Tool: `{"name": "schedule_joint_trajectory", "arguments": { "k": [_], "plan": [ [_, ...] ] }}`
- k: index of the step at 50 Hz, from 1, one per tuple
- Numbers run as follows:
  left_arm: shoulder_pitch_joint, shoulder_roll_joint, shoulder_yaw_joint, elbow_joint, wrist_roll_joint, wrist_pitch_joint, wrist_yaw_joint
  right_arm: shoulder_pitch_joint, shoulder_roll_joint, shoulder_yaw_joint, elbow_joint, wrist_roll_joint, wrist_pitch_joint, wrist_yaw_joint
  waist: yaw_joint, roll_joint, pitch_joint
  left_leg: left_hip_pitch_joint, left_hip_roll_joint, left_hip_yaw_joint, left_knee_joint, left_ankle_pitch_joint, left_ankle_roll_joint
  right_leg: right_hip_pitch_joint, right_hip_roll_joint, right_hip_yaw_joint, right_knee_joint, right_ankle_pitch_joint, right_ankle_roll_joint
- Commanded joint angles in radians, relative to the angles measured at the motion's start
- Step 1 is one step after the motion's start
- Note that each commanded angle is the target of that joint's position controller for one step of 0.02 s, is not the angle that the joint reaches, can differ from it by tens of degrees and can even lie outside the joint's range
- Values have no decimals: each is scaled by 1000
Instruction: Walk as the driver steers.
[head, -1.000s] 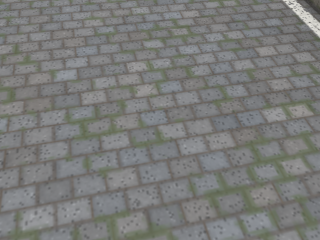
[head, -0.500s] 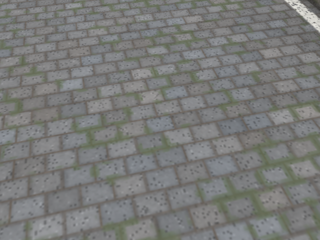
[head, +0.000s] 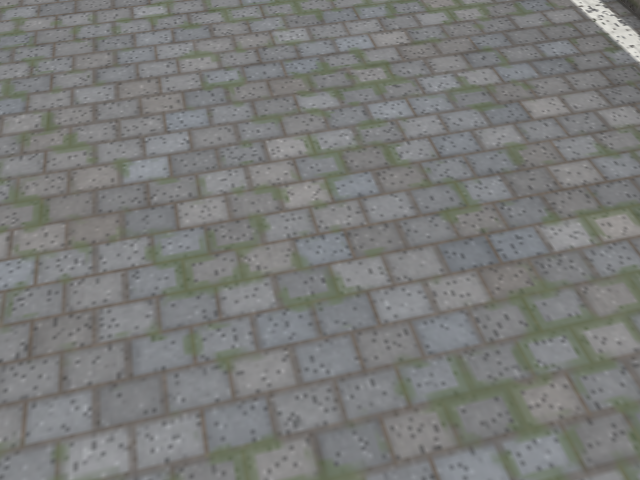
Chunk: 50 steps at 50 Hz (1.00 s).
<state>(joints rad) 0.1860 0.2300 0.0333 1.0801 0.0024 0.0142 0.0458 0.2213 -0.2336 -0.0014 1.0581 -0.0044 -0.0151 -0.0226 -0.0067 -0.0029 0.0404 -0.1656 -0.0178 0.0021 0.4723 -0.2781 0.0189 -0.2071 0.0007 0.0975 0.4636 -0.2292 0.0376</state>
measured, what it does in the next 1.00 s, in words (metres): walks ahead: left foot, then right foot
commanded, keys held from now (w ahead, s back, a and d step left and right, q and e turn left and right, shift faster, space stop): no key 0.04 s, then w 0.36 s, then no key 0.60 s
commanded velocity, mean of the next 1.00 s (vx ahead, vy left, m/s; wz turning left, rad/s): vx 0.17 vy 0.00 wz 0.00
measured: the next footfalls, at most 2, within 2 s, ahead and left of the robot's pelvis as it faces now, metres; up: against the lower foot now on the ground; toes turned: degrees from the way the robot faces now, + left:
left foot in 0.72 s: +0.35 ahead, +0.06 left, +0.00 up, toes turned +1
right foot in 1.00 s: +0.29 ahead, -0.17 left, +0.00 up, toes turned -1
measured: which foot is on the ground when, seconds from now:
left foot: down 0.00-0.32, up 0.34-0.70, down 0.72-1.00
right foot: down 0.00-0.72, up 0.74-0.98, down 1.00-1.00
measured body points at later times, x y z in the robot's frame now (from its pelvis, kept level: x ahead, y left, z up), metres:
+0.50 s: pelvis +0.11 -0.05 +0.01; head +0.12 -0.07 +0.46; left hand +0.06 +0.20 -0.13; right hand +0.20 -0.32 -0.13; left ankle +0.11 +0.10 -0.66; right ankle +0.05 -0.14 -0.74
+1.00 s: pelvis +0.24 -0.03 -0.01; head +0.26 -0.03 +0.44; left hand +0.30 +0.23 -0.15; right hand +0.34 -0.27 -0.15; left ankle +0.31 +0.06 -0.74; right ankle +0.25 -0.16 -0.74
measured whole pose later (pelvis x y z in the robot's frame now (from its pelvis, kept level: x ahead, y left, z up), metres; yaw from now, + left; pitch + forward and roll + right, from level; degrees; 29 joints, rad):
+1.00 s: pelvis +0.24 -0.03 -0.01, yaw -1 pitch +0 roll +2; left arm 0.19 0.23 0.03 1.05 0.01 0.01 0.05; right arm 0.12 -0.21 -0.02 0.98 -0.01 -0.02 -0.01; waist 0.01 -0.03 0.03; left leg -0.32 -0.06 0.07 0.46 -0.14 0.06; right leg -0.28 -0.06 0.03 0.58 -0.30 0.03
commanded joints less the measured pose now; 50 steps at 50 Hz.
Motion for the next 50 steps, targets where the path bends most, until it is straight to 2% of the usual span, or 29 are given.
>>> {"name": "schedule_joint_trajectory", "arguments": {
  "k": [1,3,5,7,9,12,14,15,16,17,18,19,20,22,23,25,27,29,32,35,36,37,38,39,40,42,45,48,50],
  "plan": [
    [18,106,14,-15,0,-7,4,36,-109,-17,-24,0,-7,-3,1,5,-5,-54,46,-45,-110,90,13,24,-12,-5,-54,143,-27],
    [37,91,9,1,0,-6,5,58,-101,-15,-13,1,-6,-5,1,14,-26,-46,41,-44,-125,-15,17,30,4,-24,-49,57,-27],
    [30,91,10,-2,-8,-9,6,69,-154,-34,-16,14,1,-13,-10,78,16,-69,73,-114,-177,-356,66,-59,62,-92,50,-208,-36],
    [-19,82,5,-36,-10,-34,-3,119,-213,-56,-17,24,-5,-17,-37,175,76,-67,251,-355,-304,-584,170,-203,44,-125,234,-231,-47],
    [-46,80,7,-55,-21,-65,-20,117,-214,-65,-27,19,-24,-17,-36,170,135,-75,358,-482,-357,-519,236,-299,-33,-85,377,-230,-67],
    [-25,78,10,-58,-34,-96,-39,69,-190,-66,-59,36,-37,-8,1,128,112,-35,307,-353,-316,-330,183,-254,-67,-91,225,-246,-98],
    [101,70,21,3,-29,-104,-43,28,-197,-69,-76,48,-30,-3,63,107,53,-166,202,-199,-224,-233,140,55,11,-182,18,-20,-85],
    [181,74,29,37,-26,-99,-43,32,-182,-64,-82,43,-29,-1,87,80,30,-225,160,-152,-143,-192,125,172,35,-184,-6,8,-73],
    [272,104,39,54,-24,-97,-41,17,-128,-47,-93,34,-35,6,122,-32,-2,-317,94,-69,69,-108,83,289,-65,-25,-79,-64,-99],
    [385,223,61,58,-30,-96,-37,22,-53,-27,-127,12,-52,12,134,-296,-69,-487,-10,51,418,-197,15,417,-297,355,-211,-154,-209],
    [401,223,52,69,-9,-112,-51,-1,-74,-36,-151,39,-66,11,127,-270,-47,-610,-20,-48,626,-299,24,367,-405,626,-311,-375,-320],
    [297,168,34,36,-8,-129,-55,-31,-117,-44,-164,63,-79,14,84,-144,55,-695,52,-96,722,-217,49,311,-394,567,-320,-435,-307],
    [225,133,23,8,-8,-137,-61,-33,-127,-48,-159,62,-88,20,60,-109,84,-713,88,-92,730,-108,65,281,-343,452,-322,-365,-268],
    [159,100,4,-22,-4,-133,-65,-24,-148,-64,-144,30,-93,21,26,-80,89,-638,120,-63,636,13,52,231,-261,227,-307,90,-206],
    [175,85,-2,-20,1,-124,-60,-17,-138,-67,-140,22,-90,26,20,-96,63,-578,118,-38,599,37,37,218,-227,133,-285,328,-187],
    [210,101,-4,-12,9,-107,-44,-38,-89,-58,-147,19,-77,32,19,-93,29,-519,94,13,514,79,2,201,-191,21,-254,616,-187],
    [197,119,-7,-19,12,-93,-26,-130,-47,-41,-185,19,-67,30,26,-80,31,-433,71,43,332,145,-19,128,-155,-53,-245,697,-180],
    [225,145,-3,-12,11,-85,-18,-198,-40,-33,-207,20,-59,30,48,-101,13,-333,35,69,198,216,-23,95,-144,-76,-231,708,-175],
    [214,149,3,-5,-5,-80,-17,-191,-78,-39,-209,22,-49,33,25,-121,-10,-255,28,32,127,257,7,125,-188,-50,-186,726,-179],
    [164,139,7,-14,-13,-71,-16,-56,-143,-69,-160,2,-57,33,-60,-77,-75,-81,-2,34,-15,363,69,177,-162,-47,-15,772,-137],
    [202,134,5,-13,3,-73,-20,6,-194,-84,-144,-6,-60,27,-72,-13,-142,82,71,-33,-7,692,96,118,-107,-73,109,630,-98],
    [333,56,-16,0,27,-78,-27,68,-235,-88,-134,-22,-52,23,-21,139,-288,395,268,-235,82,1023,225,-105,-24,-95,339,177,-47],
    [360,18,-28,19,10,-73,-29,99,-153,-64,-119,-21,-40,29,-34,231,-406,414,410,-421,4,1035,351,-147,48,-61,567,-427,-3],
    [300,74,-10,11,-12,-61,-30,42,-122,-51,-124,1,-39,36,-23,154,-331,277,372,-421,-66,741,326,-169,18,-1,655,-482,6],
    [222,89,-3,-10,-23,-48,-22,-61,-116,-47,-143,10,-40,33,-4,109,-198,140,335,-353,-118,528,278,-218,-13,-21,668,-441,12],
    [170,82,6,-19,-12,-19,0,-171,-97,-36,-160,-5,-41,28,35,77,-83,-81,264,-250,-197,293,212,-174,-58,-32,567,-347,24],
    [178,49,2,-16,-2,-6,17,-182,-111,-40,-151,-23,-29,17,56,119,-84,-185,209,-181,-230,172,194,-50,-50,-69,339,-279,24],
    [184,43,2,1,6,-1,9,-188,-119,-42,-145,0,-19,5,75,102,-108,-233,187,-154,-233,-53,171,91,-35,-104,107,-6,-2],
    [149,71,6,-13,30,6,1,-140,-93,-34,-119,7,-15,6,64,67,-51,-293,146,-133,-241,-264,90,122,-57,-78,7,59,-39]
  ]
}}
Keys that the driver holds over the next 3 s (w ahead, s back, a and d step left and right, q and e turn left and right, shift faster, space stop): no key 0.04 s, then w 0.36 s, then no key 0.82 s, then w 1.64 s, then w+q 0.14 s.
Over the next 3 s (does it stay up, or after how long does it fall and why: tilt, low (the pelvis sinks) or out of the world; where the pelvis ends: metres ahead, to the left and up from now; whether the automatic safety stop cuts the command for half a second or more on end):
stays up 1.16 -0.01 -0.01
